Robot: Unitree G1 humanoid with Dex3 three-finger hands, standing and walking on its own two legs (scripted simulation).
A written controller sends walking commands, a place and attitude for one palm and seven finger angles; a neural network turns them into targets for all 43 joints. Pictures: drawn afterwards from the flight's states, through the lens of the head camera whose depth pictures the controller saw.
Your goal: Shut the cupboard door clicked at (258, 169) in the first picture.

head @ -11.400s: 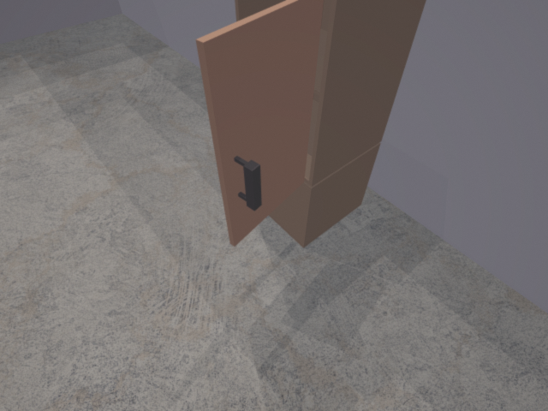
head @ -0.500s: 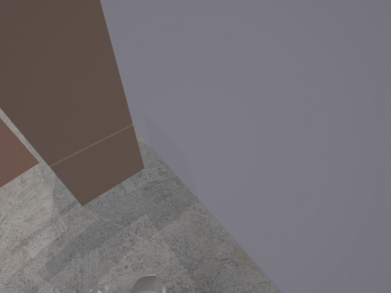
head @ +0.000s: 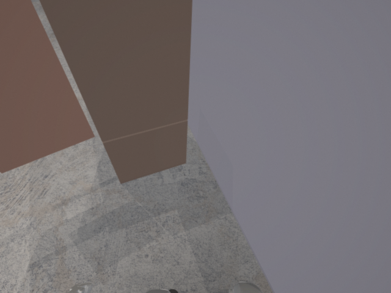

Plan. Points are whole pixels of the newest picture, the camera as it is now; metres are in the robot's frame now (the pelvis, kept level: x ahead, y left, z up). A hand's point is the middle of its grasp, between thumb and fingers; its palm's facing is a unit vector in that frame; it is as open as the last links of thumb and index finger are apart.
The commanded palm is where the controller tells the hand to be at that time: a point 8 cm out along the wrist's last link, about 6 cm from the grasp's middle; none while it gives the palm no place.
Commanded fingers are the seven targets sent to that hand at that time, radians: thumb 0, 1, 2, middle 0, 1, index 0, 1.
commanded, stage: turn to face it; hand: left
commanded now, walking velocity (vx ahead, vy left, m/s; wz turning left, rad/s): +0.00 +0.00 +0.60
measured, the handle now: out of the picture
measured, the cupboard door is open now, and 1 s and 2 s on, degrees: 100 100 100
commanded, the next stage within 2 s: take the last steps up to it in 0.82 s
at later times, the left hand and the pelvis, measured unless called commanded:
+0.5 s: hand out of the picture +0.00 +0.14 -0.16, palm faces +0.36 -0.90 -0.24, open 7.3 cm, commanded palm none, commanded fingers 0.00 0.90 0.90 -0.20 -0.30 -0.20 -0.30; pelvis +0.01 -0.06 +0.00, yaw +21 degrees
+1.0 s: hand out of the picture -0.02 +0.15 -0.16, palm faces +0.48 -0.84 -0.27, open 7.4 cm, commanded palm none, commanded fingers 0.00 0.90 0.90 -0.20 -0.30 -0.20 -0.30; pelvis +0.01 -0.07 -0.01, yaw +28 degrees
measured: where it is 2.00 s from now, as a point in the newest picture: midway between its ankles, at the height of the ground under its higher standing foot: (159, 292)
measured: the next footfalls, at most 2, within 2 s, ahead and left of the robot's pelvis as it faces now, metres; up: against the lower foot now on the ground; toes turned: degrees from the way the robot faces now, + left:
right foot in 0.18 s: +0.04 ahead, -0.17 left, +0.00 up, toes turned +6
left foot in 0.58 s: +0.00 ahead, +0.07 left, +0.00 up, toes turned +28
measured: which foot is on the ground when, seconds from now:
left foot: down 0.00-0.18, up 0.20-0.56, down 0.58-1.00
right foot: up 0.00-0.16, down 0.18-0.58, up 0.60-1.00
